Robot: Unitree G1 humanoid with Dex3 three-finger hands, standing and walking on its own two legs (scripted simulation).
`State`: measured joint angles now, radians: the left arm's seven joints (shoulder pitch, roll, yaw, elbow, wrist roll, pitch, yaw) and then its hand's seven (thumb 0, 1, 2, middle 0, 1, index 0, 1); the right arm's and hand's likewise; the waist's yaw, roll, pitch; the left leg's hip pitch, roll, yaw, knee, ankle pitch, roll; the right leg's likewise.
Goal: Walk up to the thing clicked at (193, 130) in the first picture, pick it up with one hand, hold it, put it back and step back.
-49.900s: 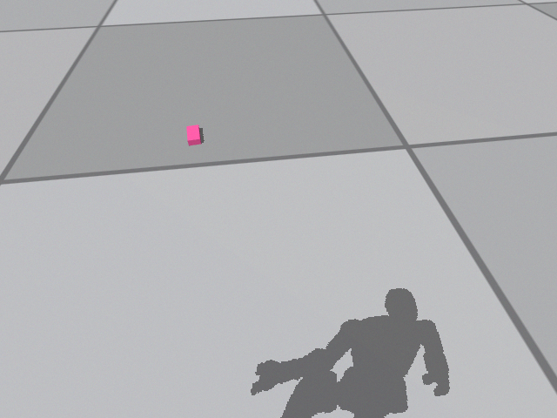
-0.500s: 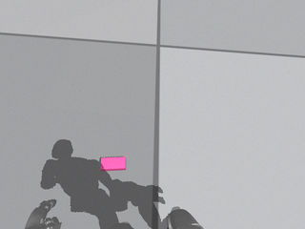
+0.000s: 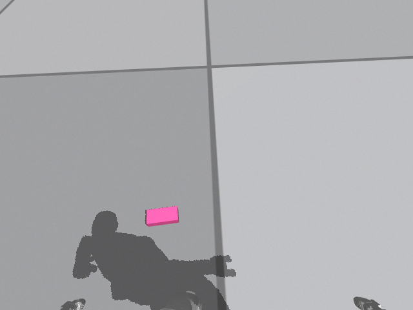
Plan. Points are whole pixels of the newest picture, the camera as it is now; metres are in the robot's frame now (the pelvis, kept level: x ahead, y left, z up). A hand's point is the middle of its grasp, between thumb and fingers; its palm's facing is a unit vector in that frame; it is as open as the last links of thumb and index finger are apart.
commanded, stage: step back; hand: left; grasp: from above
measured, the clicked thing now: (162, 216) +0.61 +0.29 -0.74
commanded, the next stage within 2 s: none
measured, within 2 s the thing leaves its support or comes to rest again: neither
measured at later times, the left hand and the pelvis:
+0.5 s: hand out of the picture -0.07 +0.26 -0.16, palm faces -0.02 -0.92 -0.40, open 7.4 cm; pelvis -0.15 -0.02 -0.01, yaw -1 degrees
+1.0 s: hand out of the picture -0.21 +0.24 -0.14, palm faces +0.07 -0.91 -0.40, open 7.4 cm; pelvis -0.32 -0.05 +0.00, yaw +5 degrees
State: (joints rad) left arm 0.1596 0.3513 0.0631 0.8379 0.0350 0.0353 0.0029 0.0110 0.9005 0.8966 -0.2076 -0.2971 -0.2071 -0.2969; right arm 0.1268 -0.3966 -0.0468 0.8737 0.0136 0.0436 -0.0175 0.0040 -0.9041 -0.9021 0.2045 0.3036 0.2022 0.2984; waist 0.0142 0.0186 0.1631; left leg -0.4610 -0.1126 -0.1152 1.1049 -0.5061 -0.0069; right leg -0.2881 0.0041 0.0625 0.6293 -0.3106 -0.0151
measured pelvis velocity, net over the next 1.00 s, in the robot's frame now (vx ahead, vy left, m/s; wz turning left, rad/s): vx -0.32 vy -0.05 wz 0.08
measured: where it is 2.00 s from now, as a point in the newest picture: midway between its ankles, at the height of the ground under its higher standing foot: outside the picture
